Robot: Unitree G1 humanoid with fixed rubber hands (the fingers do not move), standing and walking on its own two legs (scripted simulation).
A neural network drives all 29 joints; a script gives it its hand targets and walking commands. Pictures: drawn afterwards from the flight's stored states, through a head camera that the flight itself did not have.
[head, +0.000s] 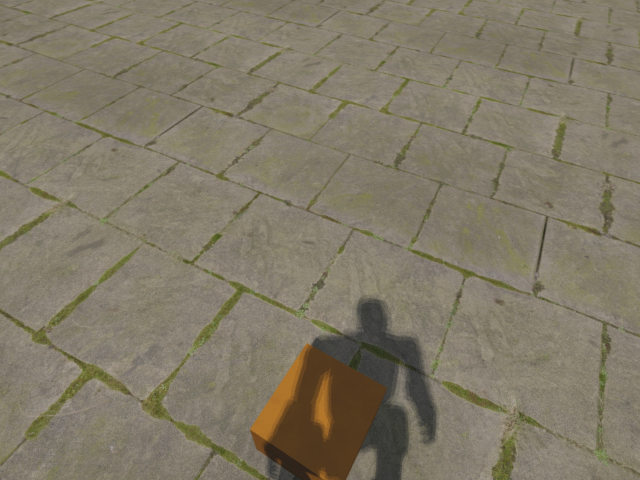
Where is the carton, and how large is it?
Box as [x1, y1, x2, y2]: [250, 343, 386, 479]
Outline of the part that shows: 306,343 250,428 257,449 300,479 345,479 377,411 386,387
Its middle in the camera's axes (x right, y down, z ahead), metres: +0.01 +0.51 +1.10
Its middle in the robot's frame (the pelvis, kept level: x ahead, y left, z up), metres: +0.42 +0.00 -0.68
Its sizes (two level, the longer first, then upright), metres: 0.278 0.259 0.184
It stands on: the floor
